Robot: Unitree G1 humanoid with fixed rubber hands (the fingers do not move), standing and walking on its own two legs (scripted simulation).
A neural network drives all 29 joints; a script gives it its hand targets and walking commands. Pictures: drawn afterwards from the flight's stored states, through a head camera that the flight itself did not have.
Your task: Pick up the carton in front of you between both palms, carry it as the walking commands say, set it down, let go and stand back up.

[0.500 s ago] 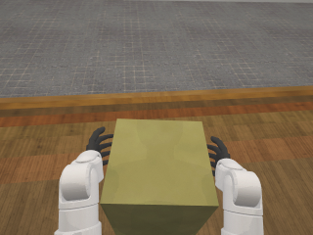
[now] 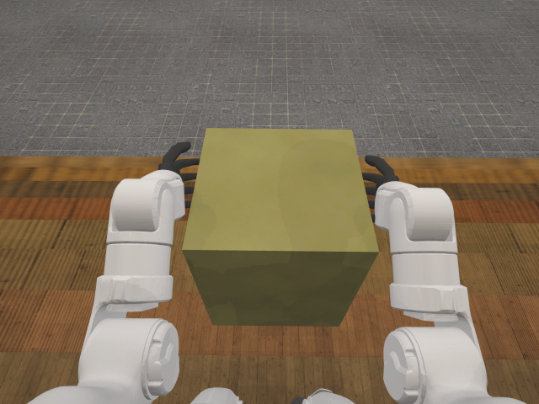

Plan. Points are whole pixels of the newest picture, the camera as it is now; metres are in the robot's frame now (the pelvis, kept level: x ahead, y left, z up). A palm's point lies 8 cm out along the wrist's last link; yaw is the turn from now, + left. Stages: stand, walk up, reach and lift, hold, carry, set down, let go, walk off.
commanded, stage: carry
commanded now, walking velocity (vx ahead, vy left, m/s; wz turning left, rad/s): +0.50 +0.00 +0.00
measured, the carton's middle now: (277, 234) +0.35 +0.01 +0.03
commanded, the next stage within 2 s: none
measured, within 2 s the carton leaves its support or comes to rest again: neither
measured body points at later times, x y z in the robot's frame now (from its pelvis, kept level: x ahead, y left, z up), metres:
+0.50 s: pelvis +0.28 +0.01 -0.01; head +0.34 +0.02 +0.43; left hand +0.68 +0.12 +0.08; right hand +0.63 -0.18 +0.07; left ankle +0.23 +0.09 -0.72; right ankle +0.29 -0.12 -0.67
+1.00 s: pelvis +0.60 -0.04 -0.22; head +0.65 -0.04 +0.23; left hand +0.94 +0.17 -0.14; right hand +0.99 -0.13 -0.15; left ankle +0.77 +0.09 -0.88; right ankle +0.50 -0.08 -0.87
